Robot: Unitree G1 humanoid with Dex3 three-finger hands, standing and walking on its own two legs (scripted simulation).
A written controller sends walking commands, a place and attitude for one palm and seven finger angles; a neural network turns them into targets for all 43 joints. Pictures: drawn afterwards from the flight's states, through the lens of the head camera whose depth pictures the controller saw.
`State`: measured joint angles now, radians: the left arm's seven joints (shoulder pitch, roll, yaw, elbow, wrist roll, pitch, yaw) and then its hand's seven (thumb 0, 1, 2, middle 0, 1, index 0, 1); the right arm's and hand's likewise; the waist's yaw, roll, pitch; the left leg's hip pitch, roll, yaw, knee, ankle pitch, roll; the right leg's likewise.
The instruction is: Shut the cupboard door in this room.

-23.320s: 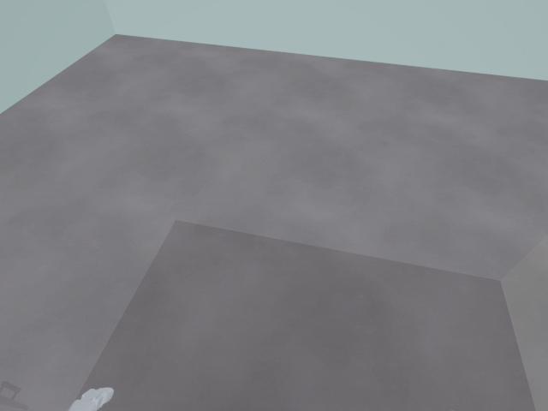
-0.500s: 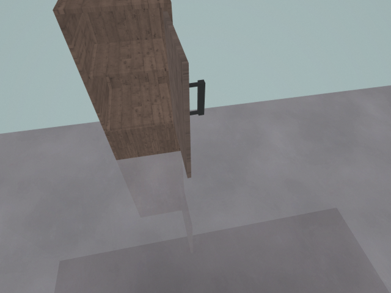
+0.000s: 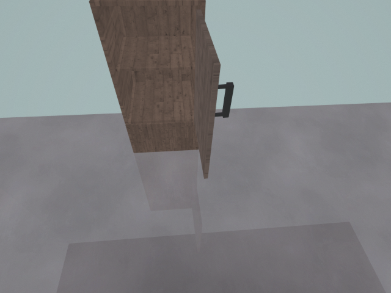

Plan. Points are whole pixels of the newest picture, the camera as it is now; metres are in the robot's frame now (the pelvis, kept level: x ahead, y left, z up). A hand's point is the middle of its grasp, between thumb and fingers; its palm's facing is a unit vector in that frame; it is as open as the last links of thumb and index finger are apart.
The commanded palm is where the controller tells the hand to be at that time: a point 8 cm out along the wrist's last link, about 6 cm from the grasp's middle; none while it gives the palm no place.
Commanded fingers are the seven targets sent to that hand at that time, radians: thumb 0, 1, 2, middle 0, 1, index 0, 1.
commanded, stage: stand and wait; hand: left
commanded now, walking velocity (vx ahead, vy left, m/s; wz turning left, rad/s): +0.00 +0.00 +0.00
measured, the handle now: (221, 101) +0.71 -0.05 -0.05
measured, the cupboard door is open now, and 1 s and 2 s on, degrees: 93 93 93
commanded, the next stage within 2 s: turn or walk to find it in 0.18 s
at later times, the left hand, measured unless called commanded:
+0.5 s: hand out of the picture -0.01 +0.12 -0.18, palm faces +0.10 -0.98 -0.18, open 7.4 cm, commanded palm none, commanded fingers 0.00 0.90 0.90 -0.20 -0.30 -0.20 -0.30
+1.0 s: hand out of the picture +0.00 +0.15 -0.18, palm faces +0.07 -0.98 -0.19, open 7.4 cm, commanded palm none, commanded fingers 0.00 0.90 0.90 -0.20 -0.30 -0.20 -0.30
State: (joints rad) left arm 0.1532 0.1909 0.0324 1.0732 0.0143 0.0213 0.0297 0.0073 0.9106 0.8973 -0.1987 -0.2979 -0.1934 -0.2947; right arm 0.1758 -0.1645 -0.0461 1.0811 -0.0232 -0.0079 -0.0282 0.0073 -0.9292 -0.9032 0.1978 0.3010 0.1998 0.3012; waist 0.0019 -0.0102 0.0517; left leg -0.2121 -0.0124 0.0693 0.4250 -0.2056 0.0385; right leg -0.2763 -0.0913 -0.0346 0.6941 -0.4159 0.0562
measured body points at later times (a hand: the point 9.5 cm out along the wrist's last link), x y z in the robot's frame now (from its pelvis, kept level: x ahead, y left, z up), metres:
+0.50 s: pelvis +0.01 -0.04 +0.00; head +0.03 -0.04 +0.45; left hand -0.01 +0.18 -0.17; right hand +0.00 -0.27 -0.17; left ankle +0.01 +0.10 -0.74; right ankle -0.01 -0.15 -0.74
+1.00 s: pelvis +0.01 -0.03 +0.00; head +0.02 -0.02 +0.45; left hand +0.00 +0.20 -0.16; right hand +0.03 -0.25 -0.16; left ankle +0.01 +0.10 -0.74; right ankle -0.01 -0.15 -0.74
